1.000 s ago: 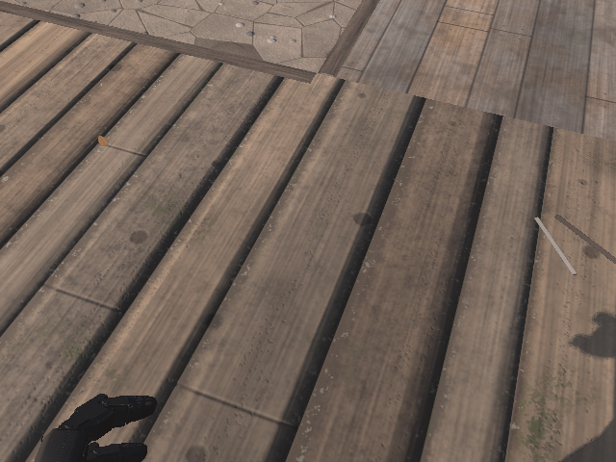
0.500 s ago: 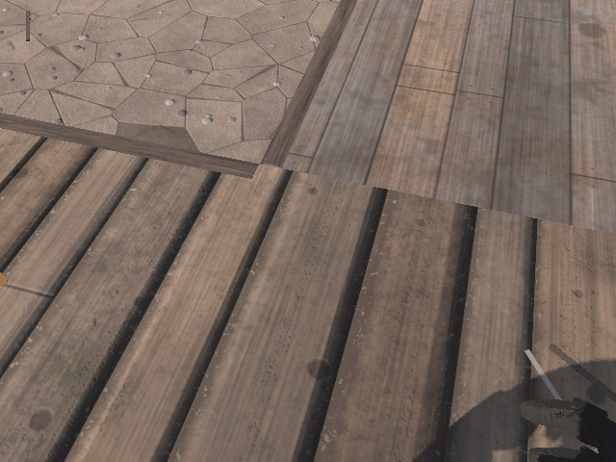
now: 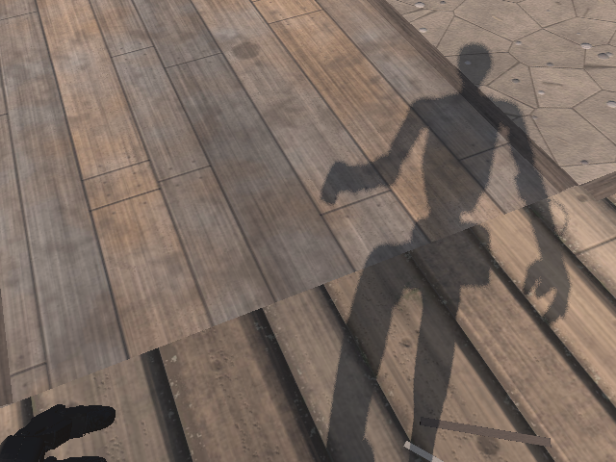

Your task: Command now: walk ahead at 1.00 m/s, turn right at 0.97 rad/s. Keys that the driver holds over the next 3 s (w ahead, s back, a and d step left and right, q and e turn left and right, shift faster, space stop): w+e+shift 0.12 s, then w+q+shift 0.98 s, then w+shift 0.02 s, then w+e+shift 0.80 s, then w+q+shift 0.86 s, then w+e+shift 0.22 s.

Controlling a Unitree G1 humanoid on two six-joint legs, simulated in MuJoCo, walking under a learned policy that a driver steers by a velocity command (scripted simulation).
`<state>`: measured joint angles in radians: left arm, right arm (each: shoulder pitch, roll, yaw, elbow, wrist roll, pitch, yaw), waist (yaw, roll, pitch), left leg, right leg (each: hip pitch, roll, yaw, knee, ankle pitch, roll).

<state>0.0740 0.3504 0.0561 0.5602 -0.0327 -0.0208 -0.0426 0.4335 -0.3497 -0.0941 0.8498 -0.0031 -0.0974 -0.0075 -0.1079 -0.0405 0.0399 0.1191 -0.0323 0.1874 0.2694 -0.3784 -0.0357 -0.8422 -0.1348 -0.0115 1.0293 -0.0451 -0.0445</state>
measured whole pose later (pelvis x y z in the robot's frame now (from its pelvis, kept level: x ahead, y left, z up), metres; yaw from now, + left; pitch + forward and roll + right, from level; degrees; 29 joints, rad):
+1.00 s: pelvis +0.94 +0.00 +0.01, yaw +22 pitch +1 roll -1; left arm -0.04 0.26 0.01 0.54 -0.02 -0.14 0.00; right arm 0.43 -0.26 -0.06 0.76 0.05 -0.06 -0.01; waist -0.12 -0.02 0.03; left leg 0.03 -0.15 -0.33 0.42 -0.43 0.12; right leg -0.60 -0.01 0.18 0.48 0.07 0.07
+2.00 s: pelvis +1.74 +0.27 -0.03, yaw +0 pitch -2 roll +1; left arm 0.27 0.32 0.07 0.68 -0.01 -0.04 -0.05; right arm 0.21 -0.28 -0.03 0.75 0.04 -0.13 0.01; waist 0.01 0.01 0.08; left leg -0.23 0.04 -0.06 1.40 -0.39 0.03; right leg -0.48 0.10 -0.09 0.78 -0.28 -0.17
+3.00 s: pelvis +2.65 +0.47 +0.02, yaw +34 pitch +0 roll -2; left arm 0.44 0.29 0.07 0.77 -0.01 -0.10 -0.02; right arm 0.15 -0.29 -0.02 0.68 0.00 -0.10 0.02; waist 0.07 0.02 0.02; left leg -0.49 -0.02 -0.06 1.16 -0.39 0.07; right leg -0.21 0.08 0.13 0.41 -0.21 -0.02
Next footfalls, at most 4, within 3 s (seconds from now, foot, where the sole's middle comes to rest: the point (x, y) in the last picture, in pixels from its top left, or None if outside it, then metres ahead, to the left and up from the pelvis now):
0.14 right None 0.33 -0.09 -0.76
0.60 left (282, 328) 0.80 0.04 -0.76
1.04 right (302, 194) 1.24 -0.06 -0.76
1.46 left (155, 175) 1.39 0.38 -0.76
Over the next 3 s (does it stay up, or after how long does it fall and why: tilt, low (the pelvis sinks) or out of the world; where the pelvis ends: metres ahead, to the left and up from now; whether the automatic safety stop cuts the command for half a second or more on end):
stays up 2.65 0.47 0.02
